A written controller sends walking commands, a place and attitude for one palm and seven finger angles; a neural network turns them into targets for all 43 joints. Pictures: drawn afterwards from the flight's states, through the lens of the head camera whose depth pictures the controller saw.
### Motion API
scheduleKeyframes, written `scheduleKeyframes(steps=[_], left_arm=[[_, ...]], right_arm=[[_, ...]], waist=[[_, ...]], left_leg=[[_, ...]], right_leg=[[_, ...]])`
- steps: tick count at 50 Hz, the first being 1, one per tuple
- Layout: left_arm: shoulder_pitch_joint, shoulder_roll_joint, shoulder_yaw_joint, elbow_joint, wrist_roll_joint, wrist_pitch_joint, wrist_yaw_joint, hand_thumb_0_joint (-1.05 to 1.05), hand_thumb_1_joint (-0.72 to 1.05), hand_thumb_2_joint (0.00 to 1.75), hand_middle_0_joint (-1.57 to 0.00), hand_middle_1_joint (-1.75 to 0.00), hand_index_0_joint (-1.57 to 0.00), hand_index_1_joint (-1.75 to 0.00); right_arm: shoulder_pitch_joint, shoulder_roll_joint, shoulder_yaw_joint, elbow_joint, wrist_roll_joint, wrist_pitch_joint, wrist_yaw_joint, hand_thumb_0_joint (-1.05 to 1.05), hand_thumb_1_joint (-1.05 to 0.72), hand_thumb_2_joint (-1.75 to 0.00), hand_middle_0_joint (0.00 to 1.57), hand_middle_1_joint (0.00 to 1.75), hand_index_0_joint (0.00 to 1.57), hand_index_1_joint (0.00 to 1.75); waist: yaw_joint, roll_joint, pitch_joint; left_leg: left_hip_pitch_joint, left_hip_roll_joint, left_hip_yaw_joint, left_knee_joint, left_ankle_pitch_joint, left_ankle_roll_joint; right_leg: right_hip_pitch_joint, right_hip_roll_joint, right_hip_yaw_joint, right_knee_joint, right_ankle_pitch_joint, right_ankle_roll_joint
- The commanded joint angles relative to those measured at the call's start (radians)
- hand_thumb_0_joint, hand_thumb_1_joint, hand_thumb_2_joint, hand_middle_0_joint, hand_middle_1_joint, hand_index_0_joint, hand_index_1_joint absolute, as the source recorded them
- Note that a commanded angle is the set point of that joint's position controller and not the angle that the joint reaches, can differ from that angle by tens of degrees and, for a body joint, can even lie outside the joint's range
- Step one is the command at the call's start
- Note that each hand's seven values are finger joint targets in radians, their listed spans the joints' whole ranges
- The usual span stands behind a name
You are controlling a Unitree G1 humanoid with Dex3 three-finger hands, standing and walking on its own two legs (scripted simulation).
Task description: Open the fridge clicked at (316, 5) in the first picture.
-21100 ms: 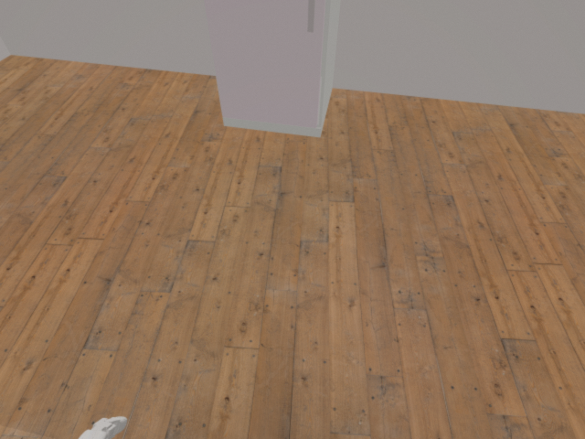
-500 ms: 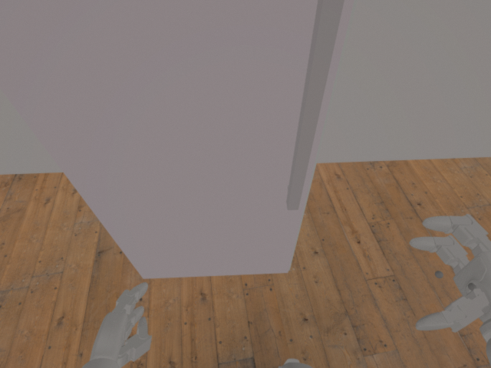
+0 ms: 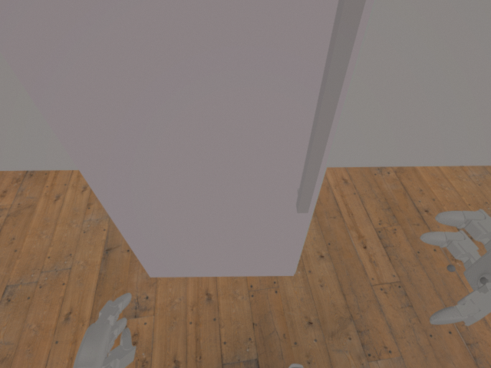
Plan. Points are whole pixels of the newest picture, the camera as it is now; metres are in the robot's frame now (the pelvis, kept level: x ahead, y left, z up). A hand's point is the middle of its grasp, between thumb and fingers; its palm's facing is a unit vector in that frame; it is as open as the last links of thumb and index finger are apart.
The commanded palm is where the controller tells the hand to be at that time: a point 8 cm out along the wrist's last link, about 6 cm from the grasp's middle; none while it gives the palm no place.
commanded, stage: raise the hand to about handle height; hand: right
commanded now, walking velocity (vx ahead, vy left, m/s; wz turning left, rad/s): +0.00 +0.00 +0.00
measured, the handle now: (317, 128) +0.51 -0.10 +0.12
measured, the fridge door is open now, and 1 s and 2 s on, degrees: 0 0 0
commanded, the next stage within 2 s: move the hooked fingers beside the handle in 0.16 s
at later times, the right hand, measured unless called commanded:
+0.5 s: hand (434, 256) +0.28 -0.25 +0.07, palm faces -0.05 +1.00 -0.01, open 14.0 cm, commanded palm +0.27 -0.30 +0.08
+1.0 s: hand (398, 216) +0.35 -0.22 +0.07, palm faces -0.06 +1.00 -0.01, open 14.0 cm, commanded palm +0.33 -0.27 +0.07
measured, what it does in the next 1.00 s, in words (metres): stands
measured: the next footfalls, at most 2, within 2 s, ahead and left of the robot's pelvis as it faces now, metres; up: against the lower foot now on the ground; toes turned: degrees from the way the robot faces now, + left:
none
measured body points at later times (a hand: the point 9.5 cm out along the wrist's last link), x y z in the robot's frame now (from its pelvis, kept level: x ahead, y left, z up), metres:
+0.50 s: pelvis -0.01 +0.01 +0.00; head +0.03 +0.00 +0.45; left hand +0.16 +0.26 -0.07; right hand +0.28 -0.31 +0.08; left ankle +0.00 +0.13 -0.70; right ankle +0.04 -0.09 -0.70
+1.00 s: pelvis +0.01 +0.01 +0.00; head +0.06 +0.00 +0.44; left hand +0.13 +0.27 -0.09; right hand +0.35 -0.28 +0.07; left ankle +0.00 +0.13 -0.70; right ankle +0.04 -0.09 -0.70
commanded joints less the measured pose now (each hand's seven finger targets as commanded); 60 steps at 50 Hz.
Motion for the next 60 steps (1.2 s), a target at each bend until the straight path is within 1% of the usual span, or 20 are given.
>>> scheduleKeyframes(steps=[1,3,6,12,13,17,22,25,27,30,31,37,40,42,45,49,54,56,57,60], left_arm=[[-0.048,0.146,0.056,-0.140,-0.004,-0.058,0.011,0.00,0.90,0.90,-0.20,-0.30,-0.20,-0.30],[-0.053,0.143,0.056,-0.141,-0.006,-0.060,0.014,0.00,0.90,0.90,-0.20,-0.30,-0.20,-0.30],[-0.051,0.145,0.052,-0.140,-0.004,-0.059,0.017,0.00,0.90,0.90,-0.20,-0.30,-0.20,-0.30],[-0.057,0.143,0.051,-0.140,-0.005,-0.065,0.016,0.00,0.90,0.90,-0.20,-0.30,-0.20,-0.30],[-0.056,0.141,0.053,-0.140,-0.007,-0.065,0.017,0.00,0.90,0.90,-0.20,-0.30,-0.20,-0.30],[-0.047,0.150,0.050,-0.120,-0.008,-0.056,0.027,0.00,0.90,0.90,-0.20,-0.30,-0.20,-0.30],[-0.041,0.144,0.048,-0.120,-0.008,-0.056,0.031,0.00,0.90,0.90,-0.20,-0.30,-0.20,-0.30],[-0.028,0.149,0.050,-0.112,-0.004,-0.048,0.031,0.00,0.90,0.90,-0.20,-0.30,-0.20,-0.30],[-0.036,0.141,0.048,-0.118,-0.007,-0.041,0.027,0.00,0.90,0.90,-0.20,-0.30,-0.20,-0.30],[-0.022,0.147,0.051,-0.115,-0.005,-0.024,0.023,0.00,0.90,0.90,-0.20,-0.30,-0.20,-0.30],[-0.028,0.143,0.049,-0.123,-0.006,-0.021,0.019,0.00,0.90,0.90,-0.20,-0.30,-0.20,-0.30],[-0.006,0.143,0.054,-0.115,-0.004,0.006,0.013,0.00,0.90,0.90,-0.20,-0.30,-0.20,-0.30],[0.004,0.142,0.056,-0.110,-0.004,0.012,0.014,0.00,0.90,0.90,-0.20,-0.30,-0.20,-0.30],[0.016,0.147,0.059,-0.098,-0.003,0.023,0.014,0.00,0.90,0.90,-0.20,-0.30,-0.20,-0.30],[0.021,0.145,0.059,-0.090,-0.003,0.036,0.013,0.00,0.90,0.90,-0.20,-0.30,-0.20,-0.30],[0.027,0.140,0.065,-0.088,-0.001,0.048,0.006,0.00,0.90,0.90,-0.20,-0.30,-0.20,-0.30],[0.034,0.142,0.063,-0.083,-0.003,0.072,0.000,0.00,0.90,0.90,-0.20,-0.30,-0.20,-0.30],[0.043,0.143,0.066,-0.085,0.000,0.079,-0.002,0.00,0.90,0.90,-0.20,-0.30,-0.20,-0.30],[0.043,0.138,0.065,-0.087,-0.001,0.082,-0.004,0.00,0.90,0.90,-0.20,-0.30,-0.20,-0.30],[0.051,0.141,0.064,-0.078,0.001,0.095,-0.006,0.00,0.90,0.90,-0.20,-0.30,-0.20,-0.30]], right_arm=[[-0.189,-0.268,-0.107,-0.190,0.037,-0.075,0.005,0.00,0.50,-0.30,0.30,1.20,0.30,1.20],[-0.206,-0.263,-0.095,-0.203,0.036,-0.073,0.012,0.00,0.50,-0.30,0.30,1.20,0.30,1.20],[-0.194,-0.269,-0.102,-0.173,0.036,-0.066,0.017,0.00,0.50,-0.30,0.30,1.20,0.30,1.20],[-0.204,-0.271,-0.103,-0.190,0.040,-0.072,0.016,0.00,0.50,-0.30,0.30,1.20,0.30,1.20],[-0.186,-0.260,-0.100,-0.169,0.044,-0.069,0.018,0.00,0.50,-0.30,0.30,1.20,0.30,1.20],[-0.328,-0.257,-0.065,-0.123,0.033,-0.065,0.023,0.00,0.50,-0.30,0.30,1.20,0.30,1.20],[-0.407,-0.224,-0.005,-0.139,0.011,-0.076,0.013,0.00,0.50,-0.30,0.30,1.20,0.30,1.20],[-0.399,-0.267,-0.040,-0.101,-0.002,-0.071,-0.011,0.00,0.50,-0.30,0.30,1.20,0.30,1.20],[-0.412,-0.242,-0.021,-0.109,-0.010,-0.067,-0.029,0.00,0.50,-0.30,0.30,1.20,0.30,1.20],[-0.384,-0.267,-0.053,-0.051,-0.012,-0.057,-0.054,0.00,0.50,-0.30,0.30,1.20,0.30,1.20],[-0.401,-0.247,-0.033,-0.066,-0.018,-0.059,-0.058,0.00,0.50,-0.30,0.30,1.20,0.30,1.20],[-0.470,-0.242,-0.022,-0.048,-0.032,-0.072,-0.080,0.00,0.50,-0.30,0.30,1.20,0.30,1.20],[-0.518,-0.196,0.027,-0.042,-0.031,-0.083,-0.076,0.00,0.50,-0.30,0.30,1.20,0.30,1.20],[-0.515,-0.237,-0.011,-0.005,-0.037,-0.082,-0.078,0.00,0.50,-0.30,0.30,1.20,0.30,1.20],[-0.572,-0.234,0.007,0.010,-0.045,-0.088,-0.081,0.00,0.50,-0.30,0.30,1.20,0.30,1.20],[-0.576,-0.236,-0.006,-0.001,-0.048,-0.102,-0.096,0.00,0.50,-0.30,0.30,1.20,0.30,1.20],[-0.638,-0.219,0.020,0.071,-0.064,-0.095,-0.109,0.00,0.50,-0.30,0.30,1.20,0.30,1.20],[-0.643,-0.235,0.004,0.062,-0.067,-0.100,-0.116,0.00,0.50,-0.30,0.30,1.20,0.30,1.20],[-0.648,-0.203,0.039,0.053,-0.071,-0.102,-0.116,0.00,0.50,-0.30,0.30,1.20,0.30,1.20],[-0.702,-0.189,0.059,0.101,-0.077,-0.106,-0.129,0.00,0.50,-0.30,0.30,1.20,0.30,1.20]], waist=[[-0.007,-0.062,-0.189],[-0.006,-0.102,-0.190],[-0.007,-0.055,-0.188],[-0.012,-0.081,-0.201],[-0.007,-0.046,-0.186],[0.020,-0.049,-0.149],[0.020,-0.084,-0.212],[0.004,-0.064,-0.214],[0.004,-0.100,-0.224],[-0.002,-0.015,-0.201],[-0.003,-0.048,-0.218],[0.017,-0.054,-0.242],[0.030,-0.037,-0.247],[0.025,-0.038,-0.266],[0.034,-0.033,-0.258],[0.022,-0.081,-0.323],[0.039,-0.055,-0.267],[0.030,-0.057,-0.315],[0.035,-0.078,-0.332],[0.051,-0.026,-0.297]], left_leg=[[-0.013,-0.039,-0.032,-0.118,0.143,0.028],[-0.022,-0.035,-0.033,-0.119,0.127,0.027],[-0.009,-0.036,-0.039,-0.126,0.124,0.026],[-0.005,-0.034,-0.039,-0.119,0.138,0.027],[-0.012,-0.034,-0.040,-0.124,0.132,0.024],[-0.054,-0.033,-0.047,-0.126,0.086,0.021],[-0.054,-0.031,-0.042,-0.111,0.102,0.026],[-0.043,-0.031,-0.037,-0.105,0.100,0.030],[-0.043,-0.028,-0.033,-0.102,0.117,0.028],[-0.026,-0.030,-0.032,-0.107,0.123,0.026],[-0.019,-0.027,-0.034,-0.100,0.144,0.025],[-0.030,-0.031,-0.035,-0.094,0.178,0.021],[-0.038,-0.033,-0.033,-0.090,0.193,0.023],[-0.029,-0.032,-0.039,-0.087,0.215,0.021],[-0.028,-0.032,-0.042,-0.085,0.221,0.023],[-0.021,-0.031,-0.041,-0.073,0.271,0.023],[-0.050,-0.033,-0.036,-0.072,0.261,0.021],[-0.023,-0.035,-0.041,-0.065,0.298,0.024],[-0.032,-0.034,-0.040,-0.063,0.301,0.023],[-0.049,-0.036,-0.038,-0.065,0.278,0.023]], right_leg=[[0.202,0.015,0.079,-0.139,0.148,0.016],[0.208,0.016,0.081,-0.142,0.132,0.018],[0.189,0.016,0.078,-0.137,0.128,0.014],[0.198,0.018,0.078,-0.133,0.141,0.015],[0.187,0.018,0.077,-0.131,0.132,0.014],[0.162,0.018,0.076,-0.123,0.085,0.014],[0.213,0.017,0.086,-0.126,0.101,0.012],[0.202,0.013,0.092,-0.131,0.108,0.016],[0.215,0.014,0.088,-0.140,0.117,0.019],[0.179,0.010,0.084,-0.140,0.121,0.017],[0.184,0.015,0.080,-0.141,0.138,0.018],[0.196,0.012,0.073,-0.128,0.165,0.019],[0.210,0.011,0.075,-0.120,0.183,0.015],[0.205,0.012,0.070,-0.115,0.196,0.017],[0.192,0.012,0.068,-0.106,0.202,0.013],[0.239,0.012,0.070,-0.102,0.263,0.018],[0.199,0.009,0.071,-0.103,0.241,0.019],[0.220,0.010,0.068,-0.094,0.283,0.017],[0.238,0.011,0.067,-0.092,0.294,0.018],[0.208,0.008,0.071,-0.086,0.265,0.015]])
